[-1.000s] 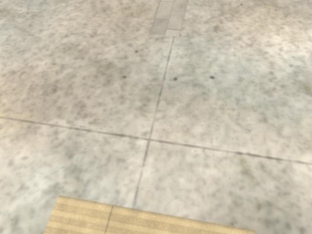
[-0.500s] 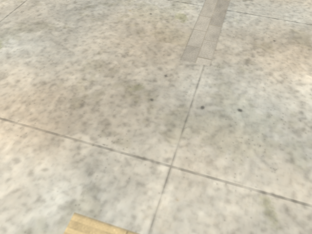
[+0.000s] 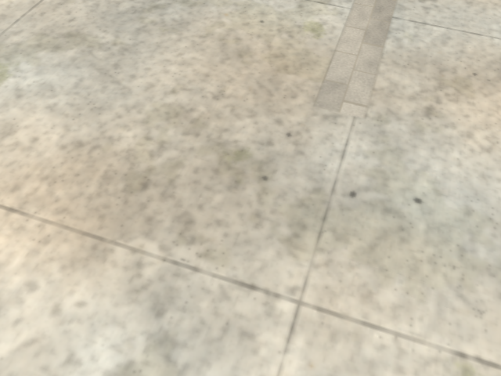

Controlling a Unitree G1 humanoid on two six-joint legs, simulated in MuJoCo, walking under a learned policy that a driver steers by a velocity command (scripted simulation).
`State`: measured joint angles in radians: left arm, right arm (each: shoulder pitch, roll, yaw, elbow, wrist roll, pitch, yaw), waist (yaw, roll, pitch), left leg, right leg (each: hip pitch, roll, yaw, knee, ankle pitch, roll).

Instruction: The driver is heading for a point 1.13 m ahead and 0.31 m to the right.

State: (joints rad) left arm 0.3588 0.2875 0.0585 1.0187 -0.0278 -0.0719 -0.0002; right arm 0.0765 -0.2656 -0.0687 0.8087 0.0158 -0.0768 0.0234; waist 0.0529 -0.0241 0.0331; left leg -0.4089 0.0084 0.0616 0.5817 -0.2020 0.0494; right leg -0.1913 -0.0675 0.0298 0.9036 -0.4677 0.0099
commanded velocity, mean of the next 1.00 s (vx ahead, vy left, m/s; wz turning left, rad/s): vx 0.39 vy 0.00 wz -0.08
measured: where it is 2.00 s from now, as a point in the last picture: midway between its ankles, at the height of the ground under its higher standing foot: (311, 279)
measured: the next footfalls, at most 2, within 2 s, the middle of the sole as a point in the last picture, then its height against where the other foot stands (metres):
right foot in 0.48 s outside the picture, level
left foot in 0.94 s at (237, 305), level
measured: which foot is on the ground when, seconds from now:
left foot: down 0.00-0.48, up 0.50-0.92, down 0.94-1.00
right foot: up 0.00-0.46, down 0.48-0.96, up 0.98-1.00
